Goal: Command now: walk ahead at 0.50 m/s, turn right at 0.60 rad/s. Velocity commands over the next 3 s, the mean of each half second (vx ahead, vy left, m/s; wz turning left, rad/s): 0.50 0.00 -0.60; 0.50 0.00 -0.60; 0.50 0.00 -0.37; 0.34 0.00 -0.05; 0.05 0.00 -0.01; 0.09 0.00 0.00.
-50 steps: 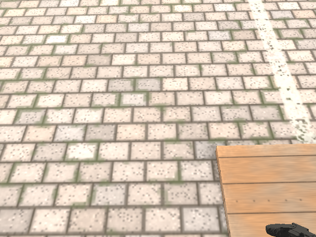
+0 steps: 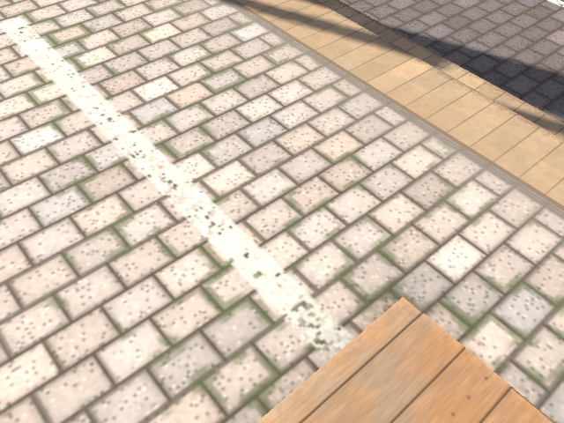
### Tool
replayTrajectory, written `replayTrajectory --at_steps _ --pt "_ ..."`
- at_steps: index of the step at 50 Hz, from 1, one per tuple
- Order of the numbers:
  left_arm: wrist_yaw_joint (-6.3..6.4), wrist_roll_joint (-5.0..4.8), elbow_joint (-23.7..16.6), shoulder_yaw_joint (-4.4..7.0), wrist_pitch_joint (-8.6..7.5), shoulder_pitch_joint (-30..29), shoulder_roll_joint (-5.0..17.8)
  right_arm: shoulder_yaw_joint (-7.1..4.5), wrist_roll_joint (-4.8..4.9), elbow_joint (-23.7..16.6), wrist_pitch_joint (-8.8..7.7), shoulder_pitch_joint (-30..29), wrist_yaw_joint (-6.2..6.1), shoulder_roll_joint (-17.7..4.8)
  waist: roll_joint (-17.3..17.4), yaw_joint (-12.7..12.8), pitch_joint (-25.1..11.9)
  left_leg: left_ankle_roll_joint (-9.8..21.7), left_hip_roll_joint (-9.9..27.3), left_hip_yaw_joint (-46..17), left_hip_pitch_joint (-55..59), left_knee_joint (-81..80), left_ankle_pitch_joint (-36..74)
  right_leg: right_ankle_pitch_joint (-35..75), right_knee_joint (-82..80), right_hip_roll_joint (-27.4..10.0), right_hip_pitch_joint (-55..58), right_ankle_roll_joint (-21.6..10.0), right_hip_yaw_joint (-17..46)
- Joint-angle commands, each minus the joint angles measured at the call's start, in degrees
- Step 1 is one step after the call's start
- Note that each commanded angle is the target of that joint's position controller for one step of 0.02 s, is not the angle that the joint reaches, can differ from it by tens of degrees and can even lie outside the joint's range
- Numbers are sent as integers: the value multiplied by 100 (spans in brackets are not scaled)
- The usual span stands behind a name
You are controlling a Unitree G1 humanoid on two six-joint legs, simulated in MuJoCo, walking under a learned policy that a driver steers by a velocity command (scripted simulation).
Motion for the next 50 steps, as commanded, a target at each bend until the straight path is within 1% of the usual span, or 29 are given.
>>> replayTrajectory --at_steps 1,2,3,4,5,6,8,10,11,14,19,21,23,24,25,26,27,28,29,30,32,34,35,38,41,44,47,49,50 --pt "8 -128 -1038 -355 -272 -1014 -778 85 -276 631 -71 2637 -41 -97 1563 -699 -285 65 1532 -3020 2989 -1000 -1075 434 5228 228 -4339 412 349" --pt "-17 -236 -1022 -237 -277 44 -290 -30 -297 147 -98 1307 -55 -533 1778 313 -491 707 2386 -5158 2152 -2605 -3379 1317 5338 -148 -4470 578 186" --pt "12 -75 -857 -147 -143 -138 226 -27 -233 -85 -137 484 -30 -326 737 405 160 1030 2365 -4565 1354 -2731 -4199 1791 5619 -662 -4425 824 -253" --pt "-37 31 -899 -148 -64 -470 215 -7 -166 -13 -191 432 5 -304 242 289 545 1131 2006 -3630 651 -2563 -3461 1842 5971 -769 -4308 971 -390" --pt "-82 10 -997 -183 9 -569 67 8 -184 124 -253 558 25 -276 86 294 456 1016 1674 -2779 416 -2352 -2729 1907 6203 -883 -4292 999 -388" --pt "-138 -82 -1109 -212 96 -744 -59 40 -170 341 -325 840 3 -163 123 187 463 919 1409 -2010 324 -2201 -2045 2048 6328 -914 -4438 949 -294" --pt "-148 -213 -1372 -280 198 -1033 -255 55 -116 651 -440 1282 51 -43 254 107 396 915 1308 -1325 507 -2150 -1291 2170 6543 -876 -4932 874 -255" --pt "-111 -191 -1582 -327 208 -1320 -331 60 -110 809 -471 1507 55 53 103 87 333 816 1131 -662 654 -2237 -795 2328 5990 -858 -5039 861 -368" --pt "-125 -178 -1653 -313 201 -1413 -216 55 -101 797 -480 1505 42 18 52 70 368 828 1026 -319 669 -2440 -393 2433 5280 -891 -4875 899 -533" --pt "-159 -127 -1726 -304 201 -1645 -278 39 -77 875 -485 1714 -62 20 250 -72 251 975 971 320 1462 -2405 1198 2460 4267 -959 -4905 968 -854" --pt "-332 -184 -1953 -442 173 -2320 -619 -28 -91 956 -304 1975 -158 -31 461 -397 181 1110 1242 870 2686 -2245 2892 1727 2008 -1049 -4448 708 -1653" --pt "-295 -205 -1822 -413 180 -1906 -584 -61 -90 943 -269 1771 -169 -188 683 -151 -64 1035 1223 1314 2659 -1526 5491 1262 1331 -637 -3285 439 -2071" --pt "-223 -230 -1571 -245 161 -885 -256 -156 -93 938 -212 1771 -155 -552 954 307 -726 1052 1399 1362 2839 79 7449 899 841 -129 -2043 166 -2117" --pt "-182 -234 -1321 -137 85 15 -46 -213 8 844 -200 1577 -97 -723 867 749 -1221 966 1336 1437 2234 1345 6956 1402 87 45 -619 3 -1819" --pt "-125 -138 -1268 82 51 467 508 -174 123 495 -235 1547 -35 -479 72 931 -1694 690 1038 1385 411 3281 4235 534 -899 -838 1050 -361 156" --pt "-90 -299 -1328 291 87 204 1154 -120 61 -161 -300 836 121 -74 -1244 647 -1763 342 -441 729 -1713 5335 -1075 457 -2289 -2318 1685 -1016 3898" --pt "-19 -236 -1384 274 138 259 1016 -125 -61 -451 -385 288 200 -177 -339 721 -1531 390 -219 -540 -2424 5753 -562 1147 -2498 -2531 1532 -1053 3923" --pt "33 -222 -1185 205 95 248 773 -67 2 -495 -436 208 212 -20 -98 538 -934 409 -55 -510 -2526 5652 -335 1677 -2367 -2527 904 -987 3282" --pt "66 -224 -985 133 30 251 525 -36 -7 -457 -449 392 159 85 142 197 -304 414 134 -412 -2387 5290 -396 2588 -2324 -2305 109 -722 2600" --pt "95 -245 -929 79 -58 79 377 -8 -95 -505 -381 445 121 132 181 -97 -44 367 272 -446 -2145 4802 -514 3220 -2303 -1946 -460 -499 1985" --pt "56 -254 -936 23 -174 -160 273 7 -193 -441 -136 719 106 49 -28 -384 -86 273 332 -402 -1671 4157 -706 3917 -2464 -1533 -932 -377 1180" --pt "26 -275 -871 2 -272 6 295 18 -207 -419 -7 526 146 -5 35 -306 -135 156 287 -185 -1461 3196 -447 4769 -2589 -1277 -915 -294 767" --pt "24 -250 -830 23 -297 103 401 41 -186 -460 3 300 167 34 17 -244 -137 123 209 -60 -1392 2832 -133 5042 -2670 -1170 -928 -247 644" --pt "8 -311 -637 67 -298 518 561 113 -170 -575 4 -348 201 167 -207 28 -252 149 23 -37 -1460 1825 951 5205 -2550 -982 -449 2 495" --pt "54 -328 -514 74 -282 1034 589 103 -150 -728 -27 -1028 205 43 -349 395 -282 166 -70 -261 -2060 1241 1448 5035 -2334 -1189 520 -30 923" --pt "112 -257 -503 114 -260 1214 695 118 -139 -947 -126 -1610 229 -40 -318 592 -93 190 -143 -441 -2177 472 1663 4809 -2076 -1320 931 -19 1279" --pt "169 -232 -559 132 -237 1013 753 87 -49 -928 -175 -1499 256 -113 -359 523 8 308 -220 -581 -1256 -342 1790 4457 -1731 -1264 673 195 1494" --pt "171 -194 -561 135 -249 882 794 16 8 -765 -206 -1013 167 -238 -368 341 0 425 -318 -620 -305 -685 1600 4883 -1222 -1123 464 358 1588" --pt "129 -157 -546 132 -268 833 826 -56 16 -595 -252 -463 91 -379 -249 104 -206 507 -369 -595 230 -913 1577 5396 -484 -966 560 438 1515"
Next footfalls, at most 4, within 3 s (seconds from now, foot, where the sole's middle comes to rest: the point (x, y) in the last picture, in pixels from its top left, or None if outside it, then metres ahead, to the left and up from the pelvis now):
0.48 right None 0.37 -0.12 -0.72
1.04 left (341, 335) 0.74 -0.15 -0.76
1.58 right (466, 308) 0.83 -0.50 -0.77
2.04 left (451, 243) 1.06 -0.50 -0.76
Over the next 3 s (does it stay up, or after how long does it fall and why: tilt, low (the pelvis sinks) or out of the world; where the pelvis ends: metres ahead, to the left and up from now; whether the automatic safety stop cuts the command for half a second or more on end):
stays up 0.95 -0.54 0.01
